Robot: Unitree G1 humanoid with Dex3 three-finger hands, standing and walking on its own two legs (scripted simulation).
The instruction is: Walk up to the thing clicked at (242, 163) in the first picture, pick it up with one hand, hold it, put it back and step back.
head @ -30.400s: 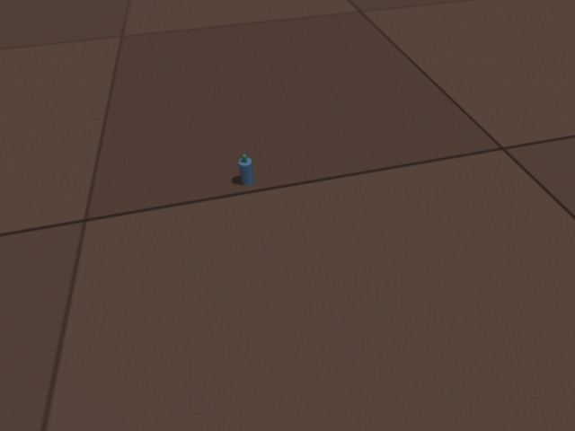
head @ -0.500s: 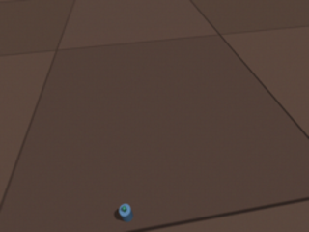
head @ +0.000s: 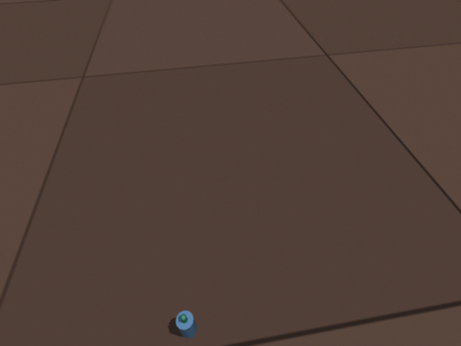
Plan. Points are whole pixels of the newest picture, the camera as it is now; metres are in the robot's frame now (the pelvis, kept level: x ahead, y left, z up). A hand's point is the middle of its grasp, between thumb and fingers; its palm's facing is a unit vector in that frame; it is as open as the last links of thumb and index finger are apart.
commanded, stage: stand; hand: left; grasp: from the side
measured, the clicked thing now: (186, 323) +0.35 +0.21 -0.70
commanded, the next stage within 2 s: step back in 0.26 s
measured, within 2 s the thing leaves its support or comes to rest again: neither
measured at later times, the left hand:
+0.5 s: hand out of the picture +0.06 +0.28 -0.17, palm faces +0.01 -0.92 -0.38, open 7.4 cm
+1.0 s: hand out of the picture -0.04 +0.30 -0.19, palm faces -0.08 -0.93 -0.37, open 7.4 cm
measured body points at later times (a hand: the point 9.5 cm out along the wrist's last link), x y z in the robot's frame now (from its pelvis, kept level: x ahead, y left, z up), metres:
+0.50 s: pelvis -0.04 +0.01 -0.02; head +0.02 +0.00 +0.43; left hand +0.06 +0.32 -0.14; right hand +0.06 -0.32 -0.15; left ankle +0.00 +0.12 -0.75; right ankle -0.02 -0.13 -0.75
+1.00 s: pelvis -0.15 +0.04 -0.03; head -0.08 +0.06 +0.42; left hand -0.03 +0.35 -0.16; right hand -0.06 -0.27 -0.13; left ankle -0.04 +0.12 -0.75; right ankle -0.20 -0.11 -0.70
